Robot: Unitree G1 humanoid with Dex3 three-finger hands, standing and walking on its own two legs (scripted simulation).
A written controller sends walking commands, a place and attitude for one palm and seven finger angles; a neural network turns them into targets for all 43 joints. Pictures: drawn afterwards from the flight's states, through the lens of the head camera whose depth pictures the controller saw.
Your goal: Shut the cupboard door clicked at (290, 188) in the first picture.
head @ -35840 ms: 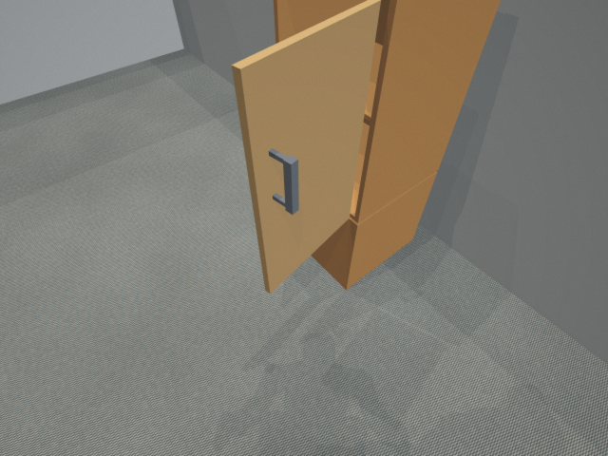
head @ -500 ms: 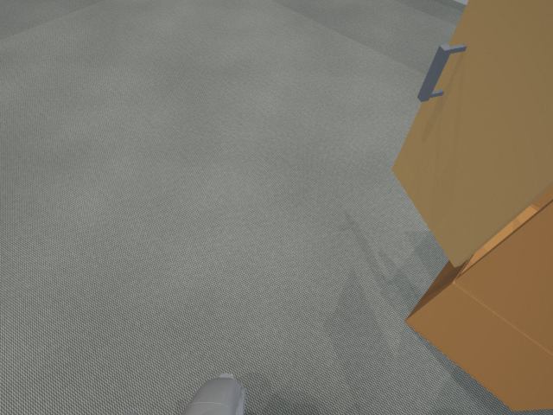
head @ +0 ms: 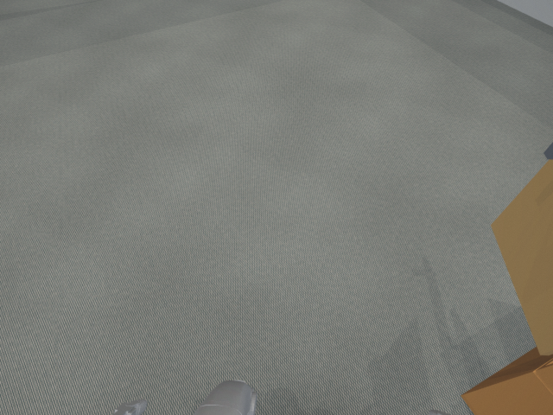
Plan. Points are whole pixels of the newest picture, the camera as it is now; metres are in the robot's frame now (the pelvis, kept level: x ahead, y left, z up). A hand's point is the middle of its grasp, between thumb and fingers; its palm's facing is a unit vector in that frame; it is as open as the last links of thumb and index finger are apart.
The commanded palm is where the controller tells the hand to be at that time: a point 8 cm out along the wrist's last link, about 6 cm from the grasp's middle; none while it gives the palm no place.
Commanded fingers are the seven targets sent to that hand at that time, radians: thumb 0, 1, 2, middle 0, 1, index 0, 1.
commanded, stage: walk to a spot facing it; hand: left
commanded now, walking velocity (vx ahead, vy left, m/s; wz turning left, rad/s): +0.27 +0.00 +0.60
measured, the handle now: out of the picture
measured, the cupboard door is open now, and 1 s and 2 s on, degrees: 61 61 61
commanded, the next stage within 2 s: turn to face it in 1.26 s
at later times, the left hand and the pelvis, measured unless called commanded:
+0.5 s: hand (121, 410) +0.14 +0.26 -0.14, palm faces +0.26 -0.94 -0.23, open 7.4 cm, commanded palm none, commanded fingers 0.00 0.90 0.90 -0.20 -0.30 -0.20 -0.30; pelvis +0.09 +0.03 +0.01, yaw +16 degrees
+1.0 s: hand out of the picture +0.12 +0.25 -0.18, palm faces +0.60 -0.78 -0.20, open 7.3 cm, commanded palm none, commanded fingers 0.00 0.90 0.90 -0.20 -0.30 -0.20 -0.30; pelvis +0.26 +0.11 -0.01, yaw +34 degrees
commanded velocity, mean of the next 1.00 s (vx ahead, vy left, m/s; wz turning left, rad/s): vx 0.33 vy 0.00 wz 0.51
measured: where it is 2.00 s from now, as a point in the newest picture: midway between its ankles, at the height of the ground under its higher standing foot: (217, 312)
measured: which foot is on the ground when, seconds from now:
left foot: up 0.00-0.20, down 0.22-0.58, up 0.60-0.98, down 1.00-1.00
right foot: down 0.00-0.20, up 0.22-0.56, down 0.58-0.98, up 1.00-1.00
